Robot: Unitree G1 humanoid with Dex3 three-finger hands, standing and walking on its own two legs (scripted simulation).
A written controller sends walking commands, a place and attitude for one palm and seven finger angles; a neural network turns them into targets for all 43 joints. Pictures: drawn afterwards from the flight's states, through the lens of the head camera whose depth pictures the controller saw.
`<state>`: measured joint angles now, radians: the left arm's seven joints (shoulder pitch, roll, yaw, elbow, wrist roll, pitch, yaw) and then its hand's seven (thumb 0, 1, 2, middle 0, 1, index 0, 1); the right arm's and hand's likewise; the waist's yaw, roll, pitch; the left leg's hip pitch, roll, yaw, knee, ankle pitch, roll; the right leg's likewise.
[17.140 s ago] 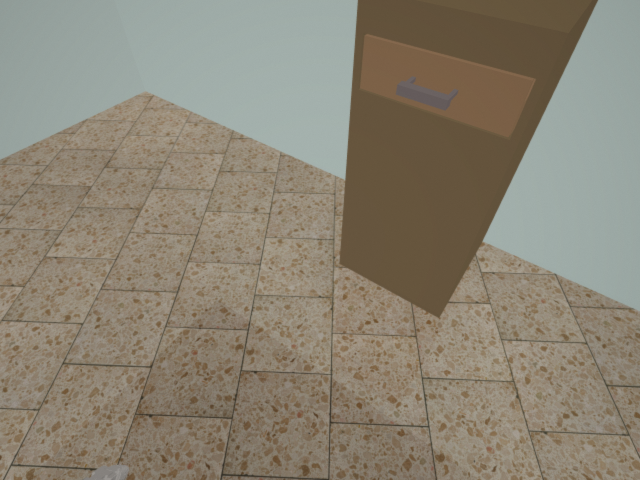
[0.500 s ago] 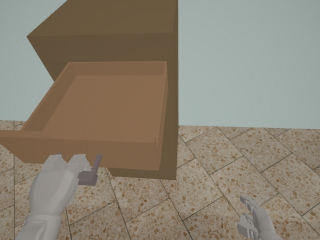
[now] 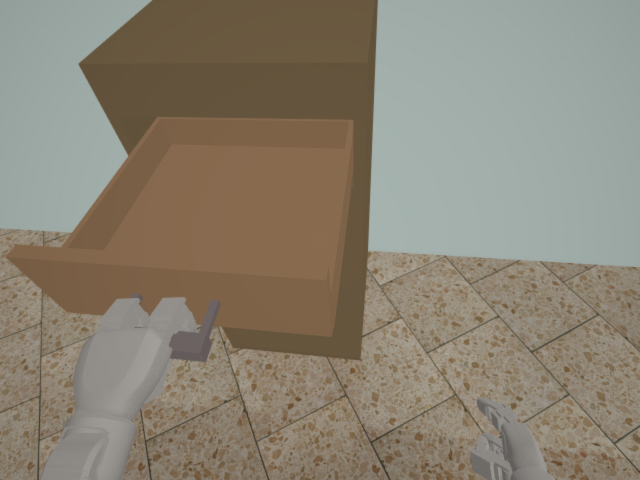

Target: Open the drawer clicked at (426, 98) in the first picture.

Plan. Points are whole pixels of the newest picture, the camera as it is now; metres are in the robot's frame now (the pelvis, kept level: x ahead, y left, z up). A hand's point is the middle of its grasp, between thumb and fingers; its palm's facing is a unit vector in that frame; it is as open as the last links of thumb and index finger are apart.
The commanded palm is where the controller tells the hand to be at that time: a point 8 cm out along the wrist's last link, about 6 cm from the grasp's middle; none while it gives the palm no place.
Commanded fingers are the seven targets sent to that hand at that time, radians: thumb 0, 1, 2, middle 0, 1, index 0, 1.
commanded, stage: open the thumb to release the handle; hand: left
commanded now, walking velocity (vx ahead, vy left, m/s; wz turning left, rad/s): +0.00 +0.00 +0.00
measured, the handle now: (165, 324) +0.26 +0.23 +0.07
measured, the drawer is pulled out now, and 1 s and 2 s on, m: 0.30 0.30 0.30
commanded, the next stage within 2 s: lift the hand off the handle in 0.32 s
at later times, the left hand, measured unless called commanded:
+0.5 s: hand (151, 375) +0.21 +0.23 +0.05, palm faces +0.04 -0.07 -1.00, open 13.6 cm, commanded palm +0.19 +0.24 +0.10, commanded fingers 0.00 -0.50 0.30 -0.30 -1.20 -0.30 -1.20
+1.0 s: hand (147, 354) +0.22 +0.24 +0.07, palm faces +0.04 -0.07 -1.00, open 13.6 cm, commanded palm +0.20 +0.25 +0.14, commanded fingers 0.00 -0.50 0.30 -0.30 -1.20 -0.30 -1.20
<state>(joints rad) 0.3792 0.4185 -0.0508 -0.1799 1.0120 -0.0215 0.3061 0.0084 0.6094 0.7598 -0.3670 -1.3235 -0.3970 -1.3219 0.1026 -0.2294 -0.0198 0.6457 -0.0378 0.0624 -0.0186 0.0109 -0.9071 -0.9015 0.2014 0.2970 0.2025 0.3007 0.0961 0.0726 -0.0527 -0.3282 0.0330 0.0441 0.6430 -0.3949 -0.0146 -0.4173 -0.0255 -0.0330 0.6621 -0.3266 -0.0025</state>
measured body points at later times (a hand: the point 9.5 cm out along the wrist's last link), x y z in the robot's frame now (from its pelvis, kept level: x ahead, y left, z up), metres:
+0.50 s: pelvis -0.03 -0.01 +0.01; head -0.01 -0.04 +0.45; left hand +0.20 +0.23 +0.10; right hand +0.19 -0.23 -0.10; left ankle -0.04 +0.13 -0.72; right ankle +0.01 -0.12 -0.72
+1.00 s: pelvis -0.03 +0.00 +0.01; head -0.02 -0.04 +0.46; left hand +0.22 +0.24 +0.12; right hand +0.17 -0.22 -0.10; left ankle -0.04 +0.13 -0.72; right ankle +0.01 -0.12 -0.72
